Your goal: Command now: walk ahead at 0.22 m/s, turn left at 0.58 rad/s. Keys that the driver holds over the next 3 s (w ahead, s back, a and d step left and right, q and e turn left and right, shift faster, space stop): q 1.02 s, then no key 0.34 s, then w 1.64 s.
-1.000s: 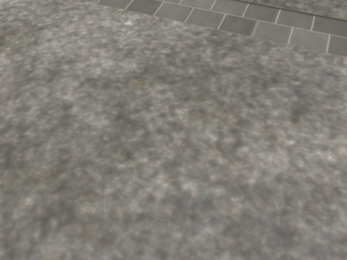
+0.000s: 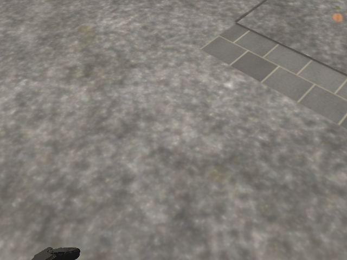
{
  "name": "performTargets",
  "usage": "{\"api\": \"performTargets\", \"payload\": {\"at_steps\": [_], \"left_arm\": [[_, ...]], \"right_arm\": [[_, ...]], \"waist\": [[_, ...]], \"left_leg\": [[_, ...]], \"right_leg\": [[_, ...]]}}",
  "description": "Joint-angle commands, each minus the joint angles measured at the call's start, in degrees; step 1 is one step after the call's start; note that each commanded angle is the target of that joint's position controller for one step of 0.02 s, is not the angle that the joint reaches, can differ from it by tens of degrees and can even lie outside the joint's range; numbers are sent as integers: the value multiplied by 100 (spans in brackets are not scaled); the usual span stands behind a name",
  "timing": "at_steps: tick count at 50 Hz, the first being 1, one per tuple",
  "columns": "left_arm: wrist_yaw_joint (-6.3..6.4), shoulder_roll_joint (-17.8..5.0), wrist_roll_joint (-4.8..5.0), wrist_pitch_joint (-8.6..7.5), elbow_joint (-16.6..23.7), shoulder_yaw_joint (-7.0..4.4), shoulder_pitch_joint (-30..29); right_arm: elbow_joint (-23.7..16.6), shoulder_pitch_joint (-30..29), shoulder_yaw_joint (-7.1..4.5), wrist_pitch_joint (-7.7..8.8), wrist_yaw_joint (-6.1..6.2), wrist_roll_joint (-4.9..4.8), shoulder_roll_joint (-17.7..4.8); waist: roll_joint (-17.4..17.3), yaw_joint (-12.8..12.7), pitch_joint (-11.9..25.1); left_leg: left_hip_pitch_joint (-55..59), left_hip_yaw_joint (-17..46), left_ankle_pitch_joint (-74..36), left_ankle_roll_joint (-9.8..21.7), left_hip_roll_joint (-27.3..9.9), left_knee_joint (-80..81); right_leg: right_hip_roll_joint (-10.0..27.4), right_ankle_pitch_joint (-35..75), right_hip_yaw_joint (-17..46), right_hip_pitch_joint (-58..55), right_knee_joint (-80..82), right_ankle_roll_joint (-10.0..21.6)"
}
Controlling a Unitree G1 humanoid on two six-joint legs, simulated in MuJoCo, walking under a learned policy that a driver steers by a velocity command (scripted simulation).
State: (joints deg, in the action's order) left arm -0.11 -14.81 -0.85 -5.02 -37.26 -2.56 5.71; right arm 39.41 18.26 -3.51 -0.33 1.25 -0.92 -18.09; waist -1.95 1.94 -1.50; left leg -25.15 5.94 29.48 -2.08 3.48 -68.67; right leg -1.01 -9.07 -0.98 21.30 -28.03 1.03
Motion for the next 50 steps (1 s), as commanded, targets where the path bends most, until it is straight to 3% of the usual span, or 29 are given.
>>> {"api": "performTargets", "payload": {"at_steps": [1,3,6,9,13,15,16,17,18,19,20,21,22,23,26,29,34,37,38,39,40,41,42,43,44,47,50], "left_arm": [[27,-673,-28,56,109,-193,238],[46,-838,-37,65,-3,-255,145],[109,-990,28,149,-126,-314,55],[131,-1083,81,241,-217,-333,-50],[75,-1283,208,313,-372,-403,110],[63,-1326,301,337,-414,-423,85],[64,-1251,334,345,-457,-410,133],[45,-1079,255,331,-554,-371,470],[13,-763,-66,299,-299,-237,556],[7,-761,-96,296,-188,-199,285],[1,-1028,62,331,-197,-277,13],[34,-987,135,366,-201,-275,-33],[90,-957,90,404,-269,-277,3],[129,-1011,49,443,-268,-299,11],[124,-845,81,481,-336,-255,161],[122,-718,82,492,-304,-201,20],[27,-777,122,452,-223,-233,-49],[-36,-761,114,383,-302,-285,339],[-18,-962,56,383,-341,-358,533],[30,-1429,-54,426,-282,-452,551],[12,-1554,-224,420,-274,-481,450],[45,-1236,-196,379,-81,-385,72],[92,-963,-112,379,-19,-320,-229],[128,-851,-20,392,33,-288,-374],[159,-792,50,402,37,-261,-354],[240,-834,-1,492,-17,-262,28],[255,-1054,-3,560,-84,-348,321]], "right_arm": [[-492,136,-190,-105,15,-33,-445],[-601,1,-148,-159,19,-26,-270],[-706,-256,-135,-173,-36,18,-263],[-813,-585,-138,-164,-136,14,-276],[-1064,-990,-205,-213,-255,11,-392],[-1103,-905,-253,-226,-296,8,-413],[-1051,-713,-305,-215,-281,20,-478],[-985,-335,-446,-195,-200,47,-849],[-1094,-59,-621,-184,-69,121,-1647],[-1167,-58,-523,-102,-100,211,-1488],[-1133,-107,-438,-13,-160,188,-1202],[-1079,-356,-391,42,-148,115,-1036],[-1087,-593,-356,35,-131,33,-914],[-1125,-830,-329,0,-94,1,-877],[-1167,-978,-340,-59,-30,110,-920],[-1119,-926,-375,-89,37,69,-978],[-1109,-971,-384,-158,19,61,-985],[-1124,-1146,-364,-214,32,-30,-922],[-1109,-1028,-326,-220,47,-43,-782],[-1153,-855,-239,-220,45,2,-449],[-1266,-878,-345,-155,51,0,-757],[-1109,-689,-479,-136,47,56,-1143],[-938,-553,-531,-169,34,20,-1185],[-789,-411,-511,-234,60,20,-1017],[-768,-401,-478,-280,60,25,-887],[-936,-794,-362,-289,21,-66,-579],[-1103,-1097,-273,-275,-27,-27,-439]], "waist": [[890,-91,416],[1013,-78,417],[842,-123,687],[834,-205,652],[890,-330,504],[875,-216,503],[778,-115,566],[224,-24,810],[-1438,-124,1129],[-1415,96,1701],[-693,224,1570],[-461,44,1242],[-220,-69,1036],[-338,-193,931],[-538,-310,982],[-574,-217,1010],[-793,-127,875],[-776,-376,814],[-518,-389,846],[770,-207,777],[1889,-172,459],[1344,-78,359],[1059,43,290],[920,74,241],[917,-5,175],[1015,-281,194],[1144,-508,394]], "left_leg": [[-975,-145,-366,-195,-586,-31],[-955,-280,-645,-251,-629,434],[-781,-319,-1375,-221,-760,1176],[-346,-499,-1899,-101,-758,1963],[-135,-717,-1633,134,-662,2811],[195,-864,-1761,326,-533,3559],[695,-936,-2204,472,-375,4120],[1670,-511,-3625,732,-503,4524],[3113,1548,-6281,1549,-2006,4257],[3233,2623,-6177,2549,-2695,4481],[2976,2120,-5804,2370,-2400,4584],[2670,1649,-5270,2004,-2054,4554],[2357,1396,-4797,1733,-1794,4607],[1983,1249,-4520,1614,-1636,4685],[1561,1167,-4403,1621,-1407,4775],[1433,1358,-3737,1592,-1346,4751],[1192,2005,-2690,1485,-1260,4760],[972,2141,-2488,1203,-1005,4467],[570,1946,-1915,926,-743,4133],[-376,1066,-439,541,-77,2920],[-1029,312,673,260,405,1633],[-972,478,369,104,50,652],[-950,394,-4,26,9,284],[-1013,301,-305,-87,-17,-4],[-1175,255,-516,-188,-53,-268],[-1291,-161,-804,-361,-210,194],[-1133,-325,-678,-436,-459,1083]], "right_leg": [[1546,3016,1048,-1168,910,1069],[1607,3195,742,-1078,1134,1217],[1743,3075,380,-1292,1201,1267],[1696,2556,-66,-1213,1218,1139],[1870,2156,-158,-1546,897,974],[1876,2135,-246,-1689,463,780],[1698,2054,-440,-1568,-8,574],[1293,1649,-752,-1071,-958,198],[552,-1341,-1054,770,-2842,-357],[41,-3125,-36,1629,-4089,-518],[216,-2860,403,1711,-4448,-471],[324,-2427,457,1760,-4309,-401],[398,-2079,482,1724,-3954,-408],[412,-1805,477,1469,-3657,-437],[152,-1463,381,917,-3009,-557],[52,-1273,473,614,-2191,-582],[-114,-1187,546,119,-1241,-439],[-133,-456,410,-675,175,-217],[316,-109,676,-1245,601,-30],[1584,167,1895,-1749,984,497],[2455,751,3135,-1162,1336,1389],[2423,846,2819,-990,1292,1485],[2028,762,2178,-931,1176,1204],[1677,624,1698,-1034,1094,977],[1620,840,1463,-1146,1057,977],[1461,1162,871,-1569,1079,1069],[1690,1470,741,-2084,1006,1180]]}}
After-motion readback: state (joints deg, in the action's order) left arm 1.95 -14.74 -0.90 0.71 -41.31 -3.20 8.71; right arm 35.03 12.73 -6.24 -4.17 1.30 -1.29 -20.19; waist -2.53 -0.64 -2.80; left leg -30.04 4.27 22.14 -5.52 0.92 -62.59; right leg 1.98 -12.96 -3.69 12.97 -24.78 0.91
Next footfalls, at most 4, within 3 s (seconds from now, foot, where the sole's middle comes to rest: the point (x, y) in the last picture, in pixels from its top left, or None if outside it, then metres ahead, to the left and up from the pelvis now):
0.34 left None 0.15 0.15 -0.77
0.76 right None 0.21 -0.07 -0.77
1.18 left None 0.04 0.15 -0.77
1.62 right None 0.19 -0.02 -0.77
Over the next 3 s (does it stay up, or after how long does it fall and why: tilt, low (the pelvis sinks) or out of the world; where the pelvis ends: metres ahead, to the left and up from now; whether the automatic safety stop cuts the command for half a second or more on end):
stays up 0.62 0.51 0.01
